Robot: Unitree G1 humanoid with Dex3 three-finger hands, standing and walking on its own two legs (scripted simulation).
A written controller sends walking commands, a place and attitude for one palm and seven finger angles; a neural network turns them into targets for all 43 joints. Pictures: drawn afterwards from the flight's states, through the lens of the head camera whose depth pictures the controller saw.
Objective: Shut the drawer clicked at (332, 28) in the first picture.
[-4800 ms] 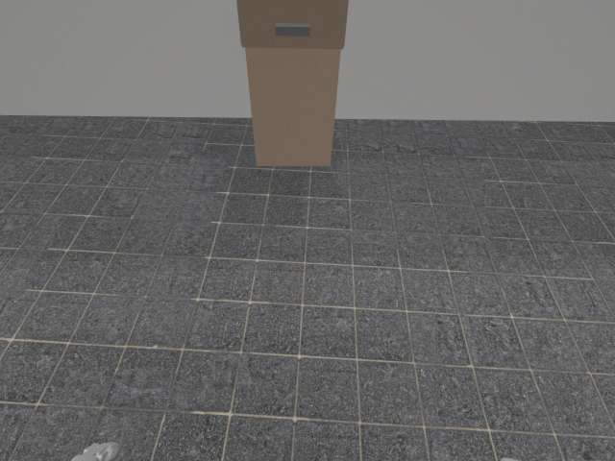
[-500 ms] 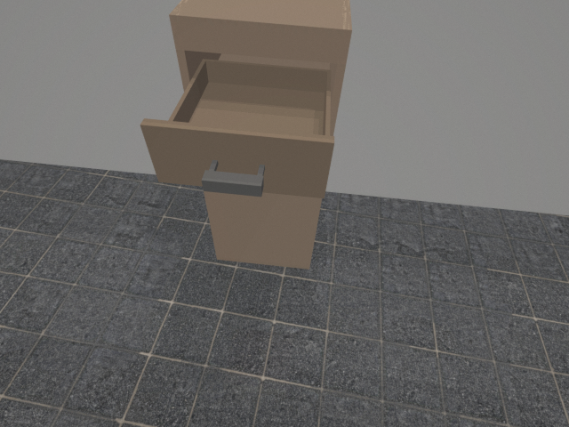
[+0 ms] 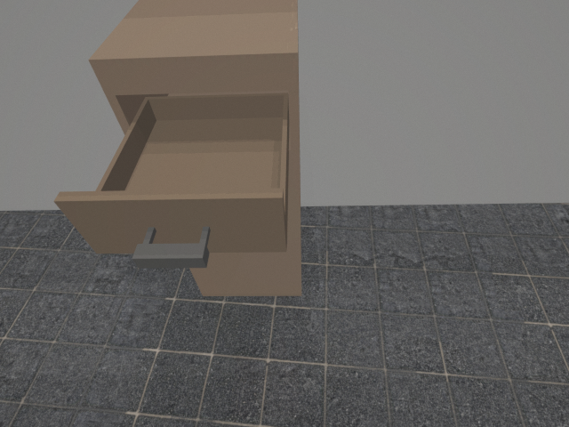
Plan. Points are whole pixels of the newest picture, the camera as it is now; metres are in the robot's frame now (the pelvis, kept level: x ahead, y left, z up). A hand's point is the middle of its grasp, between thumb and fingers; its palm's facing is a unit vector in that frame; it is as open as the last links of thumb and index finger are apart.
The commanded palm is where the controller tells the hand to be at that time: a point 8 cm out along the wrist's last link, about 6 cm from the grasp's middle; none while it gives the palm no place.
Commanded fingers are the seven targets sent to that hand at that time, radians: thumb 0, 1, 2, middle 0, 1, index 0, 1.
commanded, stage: come to a stop and stand still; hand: left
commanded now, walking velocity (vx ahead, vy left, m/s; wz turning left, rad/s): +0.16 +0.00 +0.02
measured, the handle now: (175, 244) +0.37 +0.19 +0.04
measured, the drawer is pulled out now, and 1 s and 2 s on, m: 0.29 0.29 0.29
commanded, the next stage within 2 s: look again from close up in 1.64 s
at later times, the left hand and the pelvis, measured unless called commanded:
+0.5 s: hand out of the picture +0.05 +0.19 -0.17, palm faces +0.04 -0.98 -0.20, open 7.3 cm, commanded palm none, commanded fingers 0.00 0.90 0.90 -0.20 -0.30 -0.20 -0.30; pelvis +0.04 +0.01 +0.01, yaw -2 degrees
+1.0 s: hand out of the picture +0.01 +0.15 -0.16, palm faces +0.07 -0.98 -0.20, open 7.3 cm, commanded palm none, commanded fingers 0.00 0.90 0.90 -0.20 -0.30 -0.20 -0.30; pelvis +0.02 -0.02 +0.01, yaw +0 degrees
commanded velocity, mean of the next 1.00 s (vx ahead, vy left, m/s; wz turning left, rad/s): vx -0.04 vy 0.03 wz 0.00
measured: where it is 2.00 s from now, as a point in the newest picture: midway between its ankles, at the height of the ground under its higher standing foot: outside the picture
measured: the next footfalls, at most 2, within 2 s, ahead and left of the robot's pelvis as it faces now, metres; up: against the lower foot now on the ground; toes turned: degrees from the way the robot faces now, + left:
left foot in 0.26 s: +0.15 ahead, +0.13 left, +0.00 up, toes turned +5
right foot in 0.62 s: +0.06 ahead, -0.11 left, +0.00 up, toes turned -2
